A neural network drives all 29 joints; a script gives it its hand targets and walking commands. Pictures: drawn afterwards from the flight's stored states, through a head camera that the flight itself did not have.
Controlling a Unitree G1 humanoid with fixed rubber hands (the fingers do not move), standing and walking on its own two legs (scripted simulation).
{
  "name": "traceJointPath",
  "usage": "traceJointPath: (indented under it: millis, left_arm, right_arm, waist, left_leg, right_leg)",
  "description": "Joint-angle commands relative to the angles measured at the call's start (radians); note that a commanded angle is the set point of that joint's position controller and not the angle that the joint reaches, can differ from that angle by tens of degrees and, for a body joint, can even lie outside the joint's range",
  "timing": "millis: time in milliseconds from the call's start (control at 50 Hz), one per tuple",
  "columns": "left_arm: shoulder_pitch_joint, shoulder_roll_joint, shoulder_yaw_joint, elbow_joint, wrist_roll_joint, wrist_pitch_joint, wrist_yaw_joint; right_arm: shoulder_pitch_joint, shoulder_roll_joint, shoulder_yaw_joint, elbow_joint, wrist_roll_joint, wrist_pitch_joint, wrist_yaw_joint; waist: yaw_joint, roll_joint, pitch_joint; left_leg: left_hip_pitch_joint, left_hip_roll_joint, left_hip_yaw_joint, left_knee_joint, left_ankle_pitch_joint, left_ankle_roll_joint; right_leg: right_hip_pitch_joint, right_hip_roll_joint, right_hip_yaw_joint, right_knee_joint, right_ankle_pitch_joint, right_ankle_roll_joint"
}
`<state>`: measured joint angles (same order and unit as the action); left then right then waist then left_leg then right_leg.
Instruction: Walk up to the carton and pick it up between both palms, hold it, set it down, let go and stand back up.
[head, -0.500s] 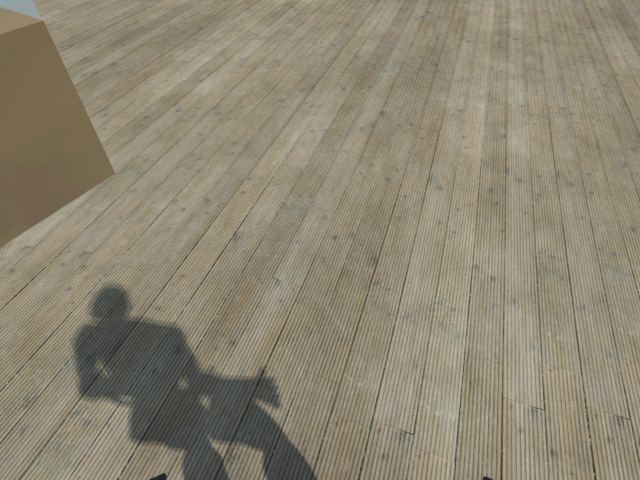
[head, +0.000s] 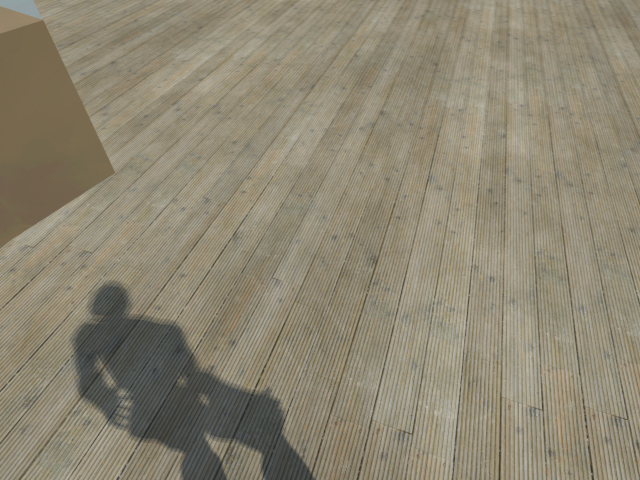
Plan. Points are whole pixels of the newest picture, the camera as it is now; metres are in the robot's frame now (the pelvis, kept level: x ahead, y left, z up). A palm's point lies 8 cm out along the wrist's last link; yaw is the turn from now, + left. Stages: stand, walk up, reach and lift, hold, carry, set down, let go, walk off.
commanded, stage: stand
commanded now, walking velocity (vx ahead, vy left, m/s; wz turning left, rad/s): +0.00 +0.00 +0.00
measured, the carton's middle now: out of the picture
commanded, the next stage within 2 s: walk up in 0.74 s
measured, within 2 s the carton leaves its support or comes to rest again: neither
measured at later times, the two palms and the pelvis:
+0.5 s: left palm out of the picture -0.02 +0.21 -0.14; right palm out of the picture -0.03 -0.22 -0.14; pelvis -0.01 +0.00 +0.01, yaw +0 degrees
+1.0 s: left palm out of the picture -0.02 +0.25 -0.13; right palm out of the picture -0.01 -0.23 -0.13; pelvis -0.01 +0.00 +0.00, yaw +5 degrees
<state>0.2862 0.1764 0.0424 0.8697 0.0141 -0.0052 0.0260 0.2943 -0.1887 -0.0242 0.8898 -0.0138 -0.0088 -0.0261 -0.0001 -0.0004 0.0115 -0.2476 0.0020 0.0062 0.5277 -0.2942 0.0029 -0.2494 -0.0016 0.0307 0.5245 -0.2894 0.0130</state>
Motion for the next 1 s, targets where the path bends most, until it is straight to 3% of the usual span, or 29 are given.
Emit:
traceJointPath:
  millis: [0, 20, 40, 140, 180, 240, 320, 400, 460, 540, 620, 760, 780, 800, 860, 900, 920, 940, 960, 980]
  left_arm:
    - [0.03, 0.077, 0.017, -0.008, -0.004, -0.012, 0.007]
    - [0.031, 0.094, 0.019, 0.001, -0.001, -0.01, 0.005]
    - [0.047, 0.091, 0.021, 0.014, -0.004, -0.01, 0.005]
    - [0.037, 0.069, 0.009, 0.076, -0.002, -0.007, 0.008]
    - [0.064, 0.063, 0.004, 0.103, -0.005, -0.007, 0.005]
    - [0.071, 0.066, 0.005, 0.136, -0.004, -0.005, 0.014]
    - [0.082, 0.049, -0.005, 0.176, -0.008, -0.004, 0.011]
    - [0.089, 0.052, -0.012, 0.206, -0.007, -0.007, 0.014]
    - [0.08, 0.031, -0.02, 0.214, -0.005, -0.007, 0.012]
    - [0.087, 0.029, -0.023, 0.233, -0.002, -0.004, 0.016]
    - [0.097, 0.022, -0.03, 0.251, -0.006, -0.004, 0.016]
    - [0.103, 0.013, -0.034, 0.258, -0.006, -0.004, 0.015]
    - [0.092, 0.011, -0.034, 0.264, -0.004, -0.005, 0.017]
    - [0.108, 0.028, -0.031, 0.263, -0.007, -0.006, 0.016]
    - [0.095, 0.006, -0.041, 0.264, -0.005, -0.003, 0.015]
    - [0.111, 0.003, -0.044, 0.272, -0.007, -0.001, 0.016]
    - [0.064, 0.388, 0.114, 0.029, 0.047, -0.042, 0.03]
    - [0.158, 0.387, 0.127, 0.039, 0.063, -0.051, 0.036]
    - [0.175, 0.364, 0.128, -0.001, 0.085, -0.055, 0.048]
    - [0.173, 0.307, 0.121, -0.012, 0.103, -0.071, 0.064]
  right_arm:
    - [0.03, -0.085, -0.019, -0.008, -0.001, -0.01, -0.007]
    - [0.032, -0.081, -0.019, 0.0, 0.004, -0.01, -0.007]
    - [0.046, -0.084, -0.018, 0.02, -0.002, -0.01, -0.009]
    - [0.043, -0.074, -0.02, 0.071, 0.002, -0.005, -0.009]
    - [0.065, -0.061, -0.011, 0.103, 0.003, -0.006, -0.009]
    - [0.068, -0.049, -0.004, 0.128, 0.004, -0.007, -0.008]
    - [0.058, -0.033, 0.002, 0.16, 0.001, -0.006, -0.008]
    - [0.084, -0.043, 0.001, 0.197, 0.006, -0.005, -0.009]
    - [0.083, -0.037, 0.004, 0.213, 0.002, -0.003, -0.009]
    - [0.086, -0.03, 0.008, 0.236, 0.004, -0.001, -0.011]
    - [0.102, -0.024, 0.012, 0.248, 0.003, 0.003, -0.012]
    - [0.105, -0.015, 0.018, 0.259, 0.0, 0.001, -0.015]
    - [0.094, 0.006, 0.022, 0.255, 0.003, 0.001, -0.013]
    - [0.109, -0.015, 0.018, 0.262, 0.003, 0.002, -0.015]
    - [0.119, -0.012, 0.016, 0.266, 0.003, 0.005, -0.016]
    - [0.103, -0.019, 0.014, 0.256, 0.001, 0.001, -0.013]
    - [-0.041, -0.25, -0.074, 0.003, -0.031, 0.003, 0.016]
    - [-0.17, -0.241, -0.083, -0.061, -0.053, 0.007, 0.036]
    - [-0.196, -0.192, -0.082, -0.152, -0.07, 0.012, 0.052]
    - [-0.203, -0.2, -0.103, -0.215, -0.12, 0.015, 0.063]
  waist:
    - [0.004, -0.002, -0.014]
    - [-0.004, 0.003, 0.003]
    - [0.01, 0.019, 0.003]
    - [-0.004, -0.02, 0.047]
    - [-0.001, 0.019, 0.027]
    - [-0.007, -0.012, 0.037]
    - [0.006, -0.001, 0.059]
    - [-0.009, 0.013, 0.052]
    - [-0.005, -0.02, 0.051]
    - [-0.001, 0.015, 0.072]
    - [-0.008, -0.012, 0.074]
    - [0.0, 0.021, 0.075]
    - [-0.012, -0.006, 0.073]
    - [0.001, -0.005, 0.061]
    - [-0.011, -0.019, 0.086]
    - [-0.002, 0.003, 0.075]
    - [0.044, -0.007, 0.021]
    - [0.113, -0.096, 0.012]
    - [0.121, -0.215, -0.002]
    - [0.106, -0.073, 0.076]
  left_leg:
    - [0.016, 0.066, -0.068, -0.09, 0.195, 0.041]
    - [0.016, 0.064, -0.073, -0.097, 0.188, 0.04]
    - [0.011, 0.068, -0.071, -0.107, 0.18, 0.042]
    - [0.026, 0.064, -0.072, -0.127, 0.179, 0.036]
    - [0.033, 0.071, -0.069, -0.132, 0.158, 0.034]
    - [0.048, 0.07, -0.075, -0.142, 0.149, 0.035]
    - [0.034, 0.071, -0.074, -0.148, 0.145, 0.038]
    - [0.056, 0.072, -0.064, -0.146, 0.144, 0.033]
    - [0.049, 0.067, -0.064, -0.146, 0.147, 0.028]
    - [0.021, 0.069, -0.061, -0.15, 0.142, 0.025]
    - [0.033, 0.072, -0.065, -0.153, 0.138, 0.023]
    - [0.025, 0.067, -0.059, -0.155, 0.105, 0.024]
    - [0.035, 0.067, -0.066, -0.156, 0.117, 0.024]
    - [0.036, 0.07, -0.067, -0.157, 0.114, 0.026]
    - [0.017, 0.07, -0.072, -0.155, 0.096, 0.028]
    - [0.018, 0.073, -0.078, -0.16, 0.097, 0.025]
    - [-0.265, 0.063, -0.241, -0.061, -0.254, 0.085]
    - [-0.473, 0.047, -0.173, 0.101, -0.299, 0.07]
    - [-0.591, 0.058, -0.061, 0.366, -0.198, 0.032]
    - [-0.645, 0.158, -0.087, 0.468, -0.139, 0.014]
  right_leg:
    - [0.028, -0.057, 0.068, -0.081, 0.189, -0.051]
    - [0.015, -0.058, 0.067, -0.085, 0.198, -0.047]
    - [0.038, -0.056, 0.067, -0.09, 0.179, -0.047]
    - [0.018, -0.06, 0.069, -0.121, 0.177, -0.048]
    - [0.046, -0.06, 0.063, -0.121, 0.184, -0.041]
    - [0.03, -0.057, 0.063, -0.13, 0.164, -0.037]
    - [0.031, -0.057, 0.066, -0.137, 0.149, -0.042]
    - [0.03, -0.061, 0.067, -0.147, 0.146, -0.04]
    - [0.038, -0.06, 0.062, -0.15, 0.136, -0.038]
    - [0.046, -0.064, 0.063, -0.146, 0.148, -0.038]
    - [0.029, -0.06, 0.054, -0.148, 0.145, -0.034]
    - [0.025, -0.064, 0.068, -0.156, 0.127, -0.039]
    - [0.016, -0.06, 0.065, -0.155, 0.121, -0.041]
    - [0.018, -0.063, 0.066, -0.157, 0.104, -0.038]
    - [0.002, -0.061, 0.069, -0.162, 0.095, -0.039]
    - [0.016, -0.055, 0.058, -0.154, 0.108, -0.033]
    - [0.242, -0.118, 0.098, -0.096, -0.235, -0.115]
    - [0.36, -0.266, 0.249, -0.189, -0.333, -0.19]
    - [0.411, -0.474, 0.404, -0.313, -0.387, -0.288]
    - [0.343, -0.544, 0.375, -0.353, -0.316, -0.285]
